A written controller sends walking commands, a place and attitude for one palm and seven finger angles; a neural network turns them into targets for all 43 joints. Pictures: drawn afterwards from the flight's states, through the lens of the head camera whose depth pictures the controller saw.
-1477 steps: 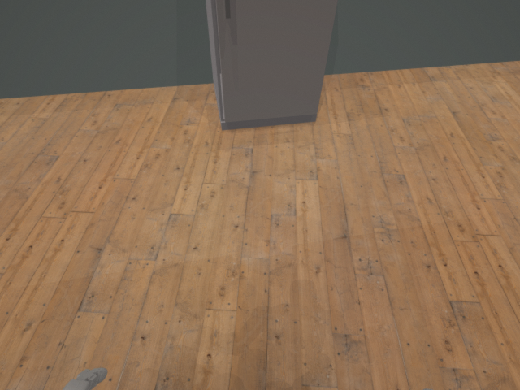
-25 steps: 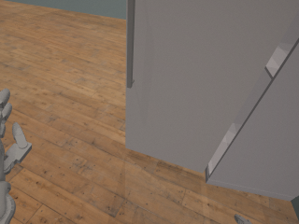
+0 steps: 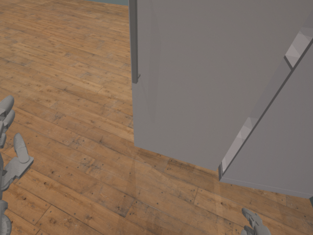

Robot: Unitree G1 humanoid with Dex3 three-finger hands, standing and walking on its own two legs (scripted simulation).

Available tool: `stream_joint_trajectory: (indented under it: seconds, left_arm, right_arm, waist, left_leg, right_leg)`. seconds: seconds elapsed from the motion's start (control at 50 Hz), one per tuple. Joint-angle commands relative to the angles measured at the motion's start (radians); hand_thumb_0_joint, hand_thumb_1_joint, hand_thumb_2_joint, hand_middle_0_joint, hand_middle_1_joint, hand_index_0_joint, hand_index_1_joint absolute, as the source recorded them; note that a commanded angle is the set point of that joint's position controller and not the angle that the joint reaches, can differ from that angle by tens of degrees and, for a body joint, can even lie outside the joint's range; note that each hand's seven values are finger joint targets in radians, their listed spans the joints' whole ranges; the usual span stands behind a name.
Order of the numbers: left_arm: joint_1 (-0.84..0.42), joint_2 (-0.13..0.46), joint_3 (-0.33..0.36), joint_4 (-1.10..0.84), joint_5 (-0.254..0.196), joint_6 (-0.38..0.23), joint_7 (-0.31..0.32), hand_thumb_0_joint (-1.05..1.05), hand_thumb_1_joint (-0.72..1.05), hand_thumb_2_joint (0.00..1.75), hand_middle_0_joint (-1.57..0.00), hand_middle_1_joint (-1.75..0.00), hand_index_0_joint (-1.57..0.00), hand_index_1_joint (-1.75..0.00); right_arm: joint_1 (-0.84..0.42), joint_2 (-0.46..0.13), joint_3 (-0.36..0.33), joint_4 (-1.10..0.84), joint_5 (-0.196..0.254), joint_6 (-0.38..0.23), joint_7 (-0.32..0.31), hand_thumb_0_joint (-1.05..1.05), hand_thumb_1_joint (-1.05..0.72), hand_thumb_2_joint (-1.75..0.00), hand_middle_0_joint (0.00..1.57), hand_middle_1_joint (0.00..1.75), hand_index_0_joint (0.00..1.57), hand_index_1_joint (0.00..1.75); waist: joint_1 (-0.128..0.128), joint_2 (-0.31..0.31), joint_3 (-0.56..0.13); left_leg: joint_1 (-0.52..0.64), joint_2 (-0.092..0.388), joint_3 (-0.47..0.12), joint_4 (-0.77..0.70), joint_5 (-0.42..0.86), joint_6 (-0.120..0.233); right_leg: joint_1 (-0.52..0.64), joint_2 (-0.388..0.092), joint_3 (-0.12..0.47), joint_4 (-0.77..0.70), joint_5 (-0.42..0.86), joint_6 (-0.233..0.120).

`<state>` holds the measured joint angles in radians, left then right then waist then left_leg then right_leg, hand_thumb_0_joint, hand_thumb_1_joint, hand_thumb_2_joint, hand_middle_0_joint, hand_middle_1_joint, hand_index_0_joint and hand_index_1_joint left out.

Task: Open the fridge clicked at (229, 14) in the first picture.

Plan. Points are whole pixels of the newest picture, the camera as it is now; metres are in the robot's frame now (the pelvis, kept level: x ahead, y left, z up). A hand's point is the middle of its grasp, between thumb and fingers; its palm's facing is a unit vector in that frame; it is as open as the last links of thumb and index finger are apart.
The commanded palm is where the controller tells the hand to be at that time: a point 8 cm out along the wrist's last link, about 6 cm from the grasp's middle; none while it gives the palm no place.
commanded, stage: stop stepping back and stand still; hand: left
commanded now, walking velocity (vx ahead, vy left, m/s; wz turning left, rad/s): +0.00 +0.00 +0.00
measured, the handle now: (136, 25) +0.78 +0.15 +0.19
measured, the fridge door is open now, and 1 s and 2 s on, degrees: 82 82 82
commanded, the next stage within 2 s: let the arm hang, fingers relaxed in 0.68 s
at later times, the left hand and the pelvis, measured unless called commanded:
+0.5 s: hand (28, 136) +0.25 +0.28 +0.17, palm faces +0.42 -0.79 -0.44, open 7.4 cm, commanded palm +0.18 +0.32 +0.19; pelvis +0.04 +0.02 +0.01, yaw -1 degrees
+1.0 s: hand (69, 231) +0.15 +0.24 -0.11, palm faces -0.03 -0.95 -0.32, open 7.4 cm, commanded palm none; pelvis +0.01 +0.03 +0.00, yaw +0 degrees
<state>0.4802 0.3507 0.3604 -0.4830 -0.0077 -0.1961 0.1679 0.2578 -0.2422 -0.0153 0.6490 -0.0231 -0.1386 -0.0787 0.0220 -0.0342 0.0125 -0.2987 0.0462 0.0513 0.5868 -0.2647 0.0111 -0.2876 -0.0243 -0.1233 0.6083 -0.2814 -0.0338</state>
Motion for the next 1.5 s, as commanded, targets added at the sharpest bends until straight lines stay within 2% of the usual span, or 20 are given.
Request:
stream_joint_trajectory:
  seconds: [0.0,0.04,0.08,0.12,0.18,0.32,0.4,0.54,0.62,0.74,0.76,0.78,0.82,0.86,0.92,0.96,1.02,1.12,1.26,1.48]
  left_arm:
    - [-0.094,0.269,0.193,-0.283,0.012,-0.103,0.036,0.0,0.9,0.9,-0.2,-0.3,-0.2,-0.3]
    - [-0.021,0.262,0.225,-0.18,0.012,-0.085,0.022,0.0,0.9,0.9,-0.2,-0.3,-0.2,-0.3]
    - [-0.003,0.232,0.205,-0.137,0.005,-0.081,0.016,0.0,0.9,0.9,-0.2,-0.3,-0.2,-0.3]
    - [0.014,0.217,0.189,-0.099,-0.01,-0.073,0.008,0.0,0.9,0.9,-0.2,-0.3,-0.2,-0.3]
    - [0.024,0.209,0.161,-0.099,-0.023,-0.054,0.006,0.0,0.9,0.9,-0.2,-0.3,-0.2,-0.3]
    - [-0.045,0.24,0.162,-0.2,-0.014,-0.052,0.014,0.0,0.9,0.9,-0.2,-0.3,-0.2,-0.3]
    - [-0.041,0.251,0.179,-0.245,-0.011,-0.065,0.02,0.0,0.9,0.9,-0.2,-0.3,-0.2,-0.3]
    - [0.083,0.228,0.192,-0.163,-0.024,-0.059,0.015,0.0,0.9,0.9,-0.2,-0.3,-0.2,-0.3]
    - [0.071,0.209,0.173,-0.154,-0.03,-0.053,0.01,0.0,0.9,0.9,-0.2,-0.3,-0.2,-0.3]
    - [0.003,0.234,0.168,-0.185,-0.022,-0.051,0.011,0.0,0.9,0.9,-0.2,-0.3,-0.2,-0.3]
    - [-0.043,0.072,-0.265,0.584,0.038,0.098,-0.135,0.0,0.9,0.9,-0.2,-0.3,-0.2,-0.3]
    - [-0.069,0.071,-0.242,0.613,0.024,0.175,-0.158,0.0,0.9,0.9,-0.2,-0.3,-0.2,-0.3]
    - [-0.112,0.053,-0.247,0.656,0.027,0.189,-0.168,0.0,0.9,0.9,-0.2,-0.3,-0.2,-0.3]
    - [-0.156,0.062,-0.268,0.756,0.034,0.187,-0.171,0.0,0.9,0.9,-0.2,-0.3,-0.2,-0.3]
    - [-0.224,0.079,-0.286,0.935,0.043,0.186,-0.166,0.0,0.9,0.9,-0.2,-0.3,-0.2,-0.3]
    - [-0.253,0.072,-0.306,1.04,0.038,0.194,-0.16,0.0,0.9,0.9,-0.2,-0.3,-0.2,-0.3]
    - [-0.26,0.052,-0.323,1.168,0.033,0.197,-0.154,0.0,0.9,0.9,-0.2,-0.3,-0.2,-0.3]
    - [-0.207,0.023,-0.311,1.332,0.028,0.187,-0.148,0.0,0.9,0.9,-0.2,-0.3,-0.2,-0.3]
    - [-0.235,0.027,-0.316,1.458,0.024,0.185,-0.15,0.0,0.9,0.9,-0.2,-0.3,-0.2,-0.3]
    - [-0.271,0.041,-0.317,1.538,0.025,0.178,-0.147,0.0,0.9,0.9,-0.2,-0.3,-0.2,-0.3]
  right_arm:
    - [-0.117,-0.09,-0.028,-0.169,0.013,-0.061,-0.002,0.0,-0.9,-0.9,0.2,0.3,0.2,0.3]
    - [-0.11,-0.086,-0.028,-0.166,0.014,-0.057,0.003,0.0,-0.9,-0.9,0.2,0.3,0.2,0.3]
    - [-0.098,-0.082,-0.027,-0.176,0.027,-0.047,0.01,0.0,-0.9,-0.9,0.2,0.3,0.2,0.3]
    - [-0.088,-0.082,-0.032,-0.176,0.029,-0.042,0.017,0.0,-0.9,-0.9,0.2,0.3,0.2,0.3]
    - [-0.087,-0.08,-0.031,-0.174,0.031,-0.032,0.021,0.0,-0.9,-0.9,0.2,0.3,0.2,0.3]
    - [-0.131,-0.082,-0.017,-0.187,0.023,-0.023,-0.002,0.0,-0.9,-0.9,0.2,0.3,0.2,0.3]
    - [-0.128,-0.078,-0.017,-0.193,0.022,-0.025,-0.004,0.0,-0.9,-0.9,0.2,0.3,0.2,0.3]
    - [-0.117,-0.081,-0.022,-0.195,0.025,-0.019,0.004,0.0,-0.9,-0.9,0.2,0.3,0.2,0.3]
    - [-0.115,-0.085,-0.024,-0.199,0.029,-0.006,0.001,0.0,-0.9,-0.9,0.2,0.3,0.2,0.3]
    - [-0.133,-0.09,-0.022,-0.201,0.025,-0.008,-0.009,0.0,-0.9,-0.9,0.2,0.3,0.2,0.3]
    - [-0.208,-0.282,-0.061,0.022,0.034,-0.048,0.09,0.0,-0.9,-0.9,0.2,0.3,0.2,0.3]
    - [-0.141,-0.246,-0.064,0.006,0.038,0.022,0.091,0.0,-0.9,-0.9,0.2,0.3,0.2,0.3]
    - [-0.135,-0.225,-0.048,0.002,0.025,0.057,0.088,0.0,-0.9,-0.9,0.2,0.3,0.2,0.3]
    - [-0.133,-0.213,-0.031,0.012,0.012,0.081,0.09,0.0,-0.9,-0.9,0.2,0.3,0.2,0.3]
    - [-0.104,-0.199,-0.025,0.061,-0.003,0.107,0.089,0.0,-0.9,-0.9,0.2,0.3,0.2,0.3]
    - [-0.081,-0.173,-0.016,0.098,-0.009,0.126,0.09,0.0,-0.9,-0.9,0.2,0.3,0.2,0.3]
    - [-0.08,-0.145,-0.005,0.152,-0.011,0.135,0.086,0.0,-0.9,-0.9,0.2,0.3,0.2,0.3]
    - [-0.053,-0.117,-0.012,0.235,-0.008,0.136,0.073,0.0,-0.9,-0.9,0.2,0.3,0.2,0.3]
    - [0.012,-0.111,-0.023,0.322,0.0,0.142,0.061,0.0,-0.9,-0.9,0.2,0.3,0.2,0.3]
    - [-0.004,-0.126,-0.026,0.392,0.0,0.132,0.062,0.0,-0.9,-0.9,0.2,0.3,0.2,0.3]
  waist:
    - [0.009,0.334,-0.049]
    - [0.004,0.303,-0.006]
    - [-0.01,0.172,-0.034]
    - [-0.022,0.014,-0.086]
    - [-0.032,-0.06,-0.132]
    - [-0.011,0.076,-0.14]
    - [-0.007,0.159,-0.156]
    - [-0.012,0.121,-0.156]
    - [-0.018,0.084,-0.159]
    - [-0.013,0.107,-0.133]
    - [-0.049,0.094,-0.023]
    - [-0.042,0.12,-0.101]
    - [-0.029,0.126,-0.078]
    - [-0.023,-0.011,-0.059]
    - [-0.037,-0.181,-0.058]
    - [-0.046,-0.149,-0.048]
    - [-0.041,0.039,-0.044]
    - [-0.021,0.195,-0.086]
    - [-0.03,0.075,-0.005]
    - [-0.027,0.017,0.023]
  left_leg:
    - [-0.033,0.213,-0.288,-0.325,-0.056,0.096]
    - [-0.163,0.174,-0.207,-0.321,-0.146,0.07]
    - [-0.129,0.111,-0.114,-0.2,0.023,0.038]
    - [-0.072,0.041,-0.05,-0.095,0.048,0.0]
    - [0.006,0.016,-0.026,-0.032,0.106,-0.015]
    - [0.053,0.076,-0.083,-0.164,0.261,0.011]
    - [0.044,0.076,-0.082,-0.176,0.305,0.007]
    - [0.015,0.068,-0.074,-0.175,0.293,-0.01]
    - [0.017,0.069,-0.067,-0.175,0.275,-0.009]
    - [-0.005,0.063,-0.072,-0.205,0.167,-0.003]
    - [-0.05,0.081,-0.075,-0.042,0.303,0.01]
    - [0.008,0.092,-0.065,-0.079,0.269,-0.002]
    - [-0.082,0.115,-0.118,-0.131,0.115,0.035]
    - [-0.105,0.107,-0.142,-0.147,0.079,0.044]
    - [-0.041,0.05,-0.124,-0.102,0.054,0.036]
    - [0.008,0.023,-0.104,-0.092,0.053,0.029]
    - [0.015,0.031,-0.109,-0.154,0.056,0.026]
    - [0.001,0.045,-0.107,-0.193,0.014,0.021]
    - [0.007,0.059,-0.115,-0.231,-0.02,0.02]
    - [0.055,0.069,-0.109,-0.282,0.026,0.023]
  right_leg:
    - [0.021,0.013,0.092,0.064,-0.099,0.037]
    - [0.126,0.003,0.085,-0.005,-0.055,0.037]
    - [0.159,-0.012,0.118,-0.117,0.103,0.033]
    - [0.131,-0.075,0.229,-0.185,0.19,0.004]
    - [0.107,-0.146,0.279,-0.219,0.276,-0.027]
    - [0.134,-0.044,0.156,-0.141,0.282,0.027]
    - [0.18,-0.029,0.133,-0.117,0.316,0.027]
    - [0.2,-0.03,0.128,-0.142,0.342,0.026]
    - [0.186,-0.029,0.137,-0.148,0.346,0.03]
    - [0.171,-0.029,0.141,-0.17,0.261,0.032]
    - [0.029,-0.118,0.101,-0.071,0.347,0.016]
    - [0.002,-0.117,0.145,-0.107,0.226,0.004]
    - [-0.009,-0.075,0.103,-0.071,0.017,0.009]
    - [0.016,-0.065,0.108,-0.076,-0.01,0.003]
    - [-0.015,-0.111,0.18,-0.154,-0.003,-0.02]
    - [-0.053,-0.132,0.203,-0.188,-0.031,-0.033]
    - [-0.011,-0.103,0.194,-0.189,-0.023,-0.014]
    - [0.108,-0.088,0.173,-0.212,0.036,-0.016]
    - [0.08,-0.091,0.164,-0.281,-0.008,-0.021]
    - [0.085,-0.092,0.158,-0.295,0.031,-0.008]
